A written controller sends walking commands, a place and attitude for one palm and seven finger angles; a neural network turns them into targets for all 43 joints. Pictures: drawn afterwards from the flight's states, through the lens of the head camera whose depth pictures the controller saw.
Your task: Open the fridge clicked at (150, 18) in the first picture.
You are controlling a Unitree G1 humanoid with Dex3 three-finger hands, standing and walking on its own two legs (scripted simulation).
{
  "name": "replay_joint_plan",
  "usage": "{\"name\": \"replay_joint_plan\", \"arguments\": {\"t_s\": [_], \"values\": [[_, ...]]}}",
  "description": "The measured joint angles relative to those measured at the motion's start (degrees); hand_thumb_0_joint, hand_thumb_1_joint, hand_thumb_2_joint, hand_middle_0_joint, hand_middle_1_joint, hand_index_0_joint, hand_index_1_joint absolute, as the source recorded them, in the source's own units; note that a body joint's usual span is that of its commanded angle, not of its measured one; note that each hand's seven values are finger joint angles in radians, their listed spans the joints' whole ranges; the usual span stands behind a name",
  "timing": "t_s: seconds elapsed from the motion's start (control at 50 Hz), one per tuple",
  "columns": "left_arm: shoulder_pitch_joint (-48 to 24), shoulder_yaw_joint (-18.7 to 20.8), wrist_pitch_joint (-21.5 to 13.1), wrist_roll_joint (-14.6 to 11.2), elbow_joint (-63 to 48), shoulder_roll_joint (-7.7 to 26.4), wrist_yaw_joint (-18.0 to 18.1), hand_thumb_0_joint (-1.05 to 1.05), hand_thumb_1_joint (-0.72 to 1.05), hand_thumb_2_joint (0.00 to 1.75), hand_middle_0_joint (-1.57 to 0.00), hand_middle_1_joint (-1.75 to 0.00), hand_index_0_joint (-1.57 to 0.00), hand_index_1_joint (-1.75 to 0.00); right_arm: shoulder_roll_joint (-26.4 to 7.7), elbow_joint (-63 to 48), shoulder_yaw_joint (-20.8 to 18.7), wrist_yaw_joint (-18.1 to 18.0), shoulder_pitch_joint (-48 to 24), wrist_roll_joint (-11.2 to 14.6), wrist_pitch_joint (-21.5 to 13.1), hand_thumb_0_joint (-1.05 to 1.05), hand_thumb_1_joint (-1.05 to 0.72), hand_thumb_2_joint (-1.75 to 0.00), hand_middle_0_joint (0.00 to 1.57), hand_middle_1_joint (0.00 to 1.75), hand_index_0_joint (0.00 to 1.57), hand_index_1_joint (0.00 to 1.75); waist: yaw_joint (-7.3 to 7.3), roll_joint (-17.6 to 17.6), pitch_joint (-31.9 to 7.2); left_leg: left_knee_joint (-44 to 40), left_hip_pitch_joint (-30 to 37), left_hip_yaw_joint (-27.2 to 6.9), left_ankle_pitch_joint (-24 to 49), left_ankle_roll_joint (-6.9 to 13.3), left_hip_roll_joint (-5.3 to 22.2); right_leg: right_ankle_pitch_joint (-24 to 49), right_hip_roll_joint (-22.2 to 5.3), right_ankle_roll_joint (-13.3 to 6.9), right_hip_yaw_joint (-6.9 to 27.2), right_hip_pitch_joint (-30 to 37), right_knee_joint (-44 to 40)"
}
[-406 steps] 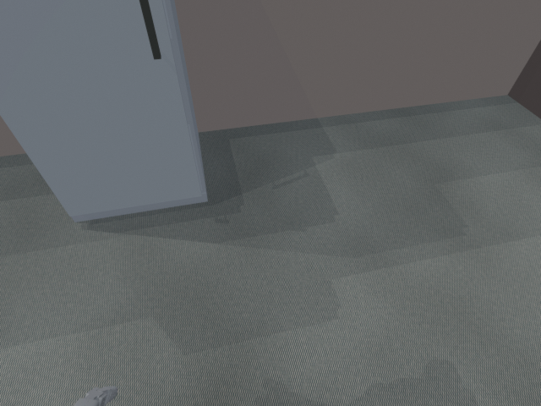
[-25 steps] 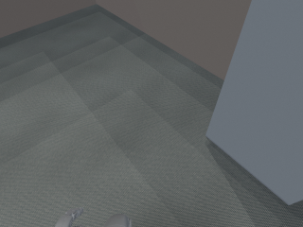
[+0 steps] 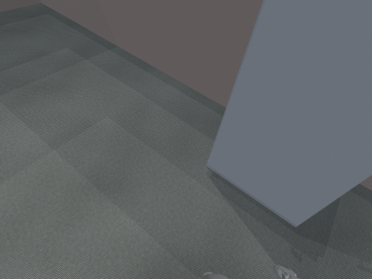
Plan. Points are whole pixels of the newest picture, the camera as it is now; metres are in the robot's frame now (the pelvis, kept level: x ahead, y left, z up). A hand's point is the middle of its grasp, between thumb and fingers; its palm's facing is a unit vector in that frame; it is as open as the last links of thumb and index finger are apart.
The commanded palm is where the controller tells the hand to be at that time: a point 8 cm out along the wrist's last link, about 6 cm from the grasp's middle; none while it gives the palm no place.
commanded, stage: turn to face it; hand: right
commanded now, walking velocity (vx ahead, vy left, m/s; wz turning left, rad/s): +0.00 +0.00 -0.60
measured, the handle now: out of the picture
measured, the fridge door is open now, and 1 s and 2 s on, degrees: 0 0 0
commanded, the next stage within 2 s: take the last steps up to it in 0.80 s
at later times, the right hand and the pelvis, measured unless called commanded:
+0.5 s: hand out of the picture -0.09 -0.26 -0.19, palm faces +0.36 +0.89 -0.27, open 7.4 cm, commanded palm none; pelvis -0.03 -0.05 -0.01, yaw -18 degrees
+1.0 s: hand out of the picture -0.03 -0.22 -0.15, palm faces +0.43 +0.86 -0.27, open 7.3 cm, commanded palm none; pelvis -0.04 -0.01 +0.00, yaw -26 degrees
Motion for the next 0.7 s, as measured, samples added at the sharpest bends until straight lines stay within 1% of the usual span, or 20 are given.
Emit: {"name": "replay_joint_plan", "arguments": {"t_s": [0.04, 0.08, 0.12, 0.18, 0.26, 0.34, 0.36, 0.4, 0.42, 0.44, 0.46, 0.5, 0.54, 0.58, 0.62, 0.7], "values": [[0.0, 0.2, 0.1, 0.1, 0.0, 0.5, -0.4, 0.01, 0.91, 0.90, -0.20, -0.30, -0.20, -0.30, 0.3, 0.7, 0.0, 0.0, 1.2, 0.0, 0.1, 0.01, -0.91, -0.90, 0.20, 0.30, 0.21, 0.30, 0.13, 0.2, -0.2, -1.3, 1.2, 1.4, 0.5, 0.0, 0.9, 2.4, -1.9, 0.8, -1.7, -1.5, 6.8], [0.1, 0.3, 0.2, 0.1, 0.1, 0.8, -0.6, 0.01, 0.91, 0.90, -0.20, -0.30, -0.20, -0.30, 0.4, 1.2, 0.0, 0.1, 2.1, 0.0, 0.0, 0.01, -0.91, -0.90, 0.20, 0.30, 0.21, 0.30, 0.11, 0.5, -0.2, -2.0, 2.0, 3.1, 0.7, 0.0, 1.8, 4.2, -3.7, 1.7, -2.5, -2.0, 10.3], [-0.1, 0.3, 0.5, 0.1, 0.5, 1.0, -0.7, 0.01, 0.91, 0.90, -0.20, -0.30, -0.20, -0.30, 0.6, 1.5, 0.0, 0.1, 3.0, -0.1, -0.3, 0.01, -0.91, -0.90, 0.20, 0.30, 0.21, 0.30, -0.34, 1.0, -0.2, -2.1, 2.4, 4.7, 0.6, 0.0, 2.6, 5.1, -5.2, 2.3, -2.8, -1.6, 11.2], [-1.2, 0.1, 1.1, 0.1, 1.0, 1.1, -0.8, 0.01, 0.91, 0.90, -0.20, -0.30, -0.20, -0.30, 0.6, 2.0, -0.1, 0.2, 4.4, -0.3, -0.6, 0.01, -0.91, -0.90, 0.20, 0.30, 0.21, 0.30, -1.35, 1.8, 0.2, -1.9, 2.4, 6.8, 0.3, -0.1, 3.8, 4.2, -6.8, 2.8, -3.2, -0.2, 8.8], [-4.0, -0.3, 1.2, -0.2, 0.8, 1.0, -0.7, 0.01, 0.91, 0.90, -0.19, -0.30, -0.20, -0.30, 0.1, 3.0, -0.3, 0.3, 6.0, -0.8, -0.5, 0.01, -0.91, -0.90, 0.20, 0.30, 0.21, 0.30, -2.80, 3.0, 1.2, -0.8, 1.8, 9.3, -0.1, -0.9, 5.6, 1.0, -7.9, 2.8, -5.3, 3.0, 0.7], [-7.5, -1.2, 0.2, -0.6, -0.4, 0.5, -0.6, 0.01, 0.91, 0.90, -0.19, -0.30, -0.20, -0.30, -1.5, 4.1, -0.9, 0.5, 7.4, -1.2, -0.1, 0.01, -0.91, -0.90, 0.20, 0.30, 0.21, 0.30, -4.59, 4.6, 2.3, 1.6, 0.3, 11.3, -1.0, -2.2, 7.5, -1.4, -7.4, 1.8, -8.2, 7.4, -10.5], [-8.2, -1.4, -0.3, -0.7, -0.9, 0.3, -0.5, 0.01, 0.91, 0.90, -0.19, -0.30, -0.20, -0.30, -2.1, 4.4, -1.1, 0.5, 7.7, -1.2, 0.0, 0.01, -0.91, -0.90, 0.20, 0.30, 0.21, 0.30, -4.92, 5.0, 2.5, 2.6, -0.1, 11.8, -1.5, -2.6, 8.1, -0.6, -7.1, 1.5, -9.0, 8.8, -14.0], [-9.2, -1.9, -1.4, -0.8, -2.1, 0.3, -0.6, 0.01, 0.91, 0.90, -0.19, -0.30, -0.20, -0.30, -3.2, 4.9, -1.6, 0.6, 8.7, -0.8, 0.3, 0.01, -0.91, -0.90, 0.20, 0.30, 0.21, 0.30, -5.30, 5.5, 2.1, 6.1, -1.6, 12.9, -3.1, -3.8, 9.1, 5.3, -6.7, 0.4, -10.1, 12.8, -23.4], [-9.8, -1.9, -2.2, -0.7, -2.4, -0.2, -0.5, 0.01, 0.91, 0.90, -0.19, -0.30, -0.20, -0.30, -4.0, 5.4, -2.0, 0.6, 8.8, -0.5, 0.8, 0.01, -0.91, -0.90, 0.20, 0.30, 0.21, 0.30, -5.35, 6.5, 2.1, 9.9, -3.3, 11.6, -5.3, -4.5, 9.7, 5.7, -5.9, -1.1, -10.2, 12.7, -24.0], [-10.3, -2.2, -2.7, -0.7, -2.7, -0.7, -0.4, 0.00, 0.91, 0.90, -0.19, -0.30, -0.20, -0.30, -4.8, 5.9, -2.2, 0.5, 8.5, -0.4, 1.5, 0.01, -0.91, -0.90, 0.20, 0.30, 0.21, 0.30, -5.62, 7.3, 2.4, 14.8, -5.3, 8.9, -9.6, -5.0, 9.2, 5.2, -5.3, -2.6, -10.1, 12.1, -22.8], [-10.6, -2.6, -3.0, -0.6, -2.9, -1.2, -0.3, 0.00, 0.91, 0.90, -0.19, -0.30, -0.20, -0.30, -5.3, 6.3, -2.4, 0.3, 8.2, -0.4, 2.2, 0.01, -0.91, -0.90, 0.20, 0.30, 0.20, 0.30, -5.98, 7.7, 2.5, 19.9, -7.2, 6.5, -12.8, -5.2, 8.3, 4.8, -5.1, -3.7, -9.9, 12.1, -22.4], [-10.7, -3.2, -3.5, -0.5, -3.2, -1.9, 0.2, 0.00, 0.91, 0.90, -0.20, -0.30, -0.20, -0.30, -5.7, 7.0, -2.6, 0.2, 7.7, -0.5, 3.0, 0.01, -0.91, -0.90, 0.20, 0.30, 0.20, 0.30, -6.12, 7.4, 2.1, 27.9, -10.3, 3.7, -14.0, -5.5, 6.4, 5.2, -5.2, -4.7, -9.1, 12.9, -23.5], [-10.5, -3.6, -3.6, -0.4, -3.3, -2.5, 0.8, 0.00, 0.91, 0.90, -0.20, -0.30, -0.20, -0.30, -5.7, 7.3, -2.6, 0.4, 7.0, -0.4, 2.9, 0.01, -0.91, -0.90, 0.20, 0.30, 0.20, 0.30, -5.93, 6.7, 1.8, 32.8, -12.6, 2.0, -11.7, -5.9, 5.3, 6.6, -5.1, -5.0, -8.2, 14.0, -25.9], [-10.2, -4.1, -3.7, -0.4, -3.1, -3.1, 1.0, 0.00, 0.91, 0.90, -0.20, -0.30, -0.20, -0.30, -5.6, 7.0, -2.5, 0.6, 6.2, -0.4, 2.6, 0.01, -0.91, -0.90, 0.20, 0.30, 0.20, 0.30, -5.73, 6.3, 1.6, 34.9, -13.9, 0.7, -9.1, -6.3, 4.8, 8.2, -4.7, -5.3, -7.5, 15.2, -28.4], [-9.6, -4.4, -3.8, -0.5, -2.8, -3.7, 1.1, 0.00, 0.91, 0.90, -0.20, -0.30, -0.20, -0.30, -5.4, 6.5, -2.4, 0.7, 5.3, -0.3, 2.2, 0.01, -0.91, -0.90, 0.20, 0.30, 0.20, 0.30, -5.51, 6.0, 1.4, 34.9, -14.5, -0.3, -7.3, -6.6, 4.6, 9.5, -4.3, -5.4, -6.8, 16.1, -30.3], [-7.8, -4.7, -3.7, -0.4, -1.9, -4.9, 1.1, 0.00, 0.91, 0.90, -0.20, -0.30, -0.21, -0.30, -4.6, 5.7, -2.0, 0.6, 3.5, -0.2, 2.0, 0.01, -0.91, -0.90, 0.20, 0.30, 0.20, 0.30, -4.73, 5.6, 0.9, 30.9, -13.5, -1.3, -6.4, -7.0, 4.1, 11.0, -3.5, -5.6, -5.6, 16.9, -32.3]]}}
